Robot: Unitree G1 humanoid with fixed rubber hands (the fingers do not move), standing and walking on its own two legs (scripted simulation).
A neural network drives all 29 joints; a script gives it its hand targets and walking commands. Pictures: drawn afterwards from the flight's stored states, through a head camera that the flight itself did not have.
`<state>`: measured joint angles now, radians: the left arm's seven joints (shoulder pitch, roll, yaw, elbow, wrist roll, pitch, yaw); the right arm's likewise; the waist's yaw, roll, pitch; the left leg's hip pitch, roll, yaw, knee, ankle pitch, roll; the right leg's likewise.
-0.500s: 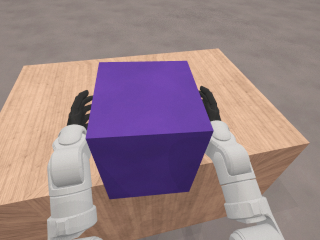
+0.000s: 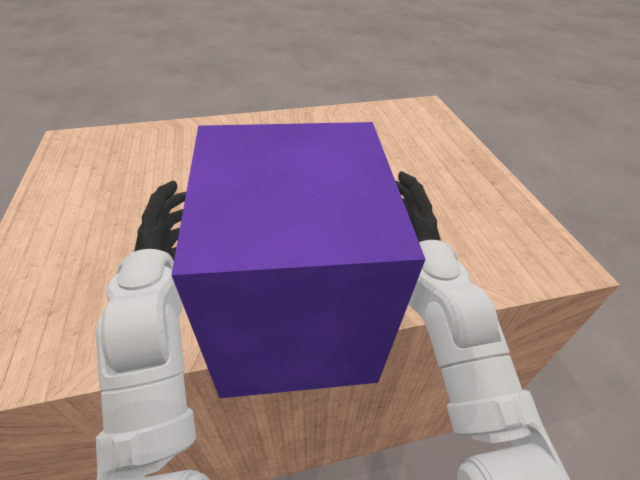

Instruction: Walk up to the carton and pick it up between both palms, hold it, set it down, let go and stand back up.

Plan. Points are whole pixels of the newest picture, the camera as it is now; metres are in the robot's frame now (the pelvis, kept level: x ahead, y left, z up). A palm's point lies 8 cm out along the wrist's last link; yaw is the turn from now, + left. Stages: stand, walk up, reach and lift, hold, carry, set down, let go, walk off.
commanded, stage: hold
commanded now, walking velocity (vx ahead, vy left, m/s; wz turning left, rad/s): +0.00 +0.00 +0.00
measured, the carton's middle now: (294, 263) +0.35 +0.01 +0.12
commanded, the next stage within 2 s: set down in 0.18 s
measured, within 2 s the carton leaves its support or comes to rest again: neither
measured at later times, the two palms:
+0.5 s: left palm (192, 232) +0.36 +0.13 +0.16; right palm (442, 241) +0.35 -0.16 +0.14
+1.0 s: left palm (186, 237) +0.38 +0.14 +0.14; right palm (421, 228) +0.39 -0.15 +0.13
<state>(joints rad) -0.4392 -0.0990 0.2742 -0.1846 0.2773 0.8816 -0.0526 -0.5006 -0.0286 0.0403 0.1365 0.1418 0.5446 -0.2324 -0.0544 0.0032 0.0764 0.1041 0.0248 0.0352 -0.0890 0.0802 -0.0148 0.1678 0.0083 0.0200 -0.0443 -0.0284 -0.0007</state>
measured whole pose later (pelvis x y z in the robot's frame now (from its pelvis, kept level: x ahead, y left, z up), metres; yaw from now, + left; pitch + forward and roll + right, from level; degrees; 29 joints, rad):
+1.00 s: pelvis +0.02 -0.01 +0.00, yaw +1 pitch -1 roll +0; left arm -0.50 -0.13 0.33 -0.02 0.29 0.73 -0.04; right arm -0.56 0.00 -0.02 0.30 0.03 0.41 -0.16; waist -0.07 0.02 0.05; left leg 0.05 0.03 0.02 -0.09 0.06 -0.02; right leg 0.12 0.01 0.00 -0.07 -0.03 -0.01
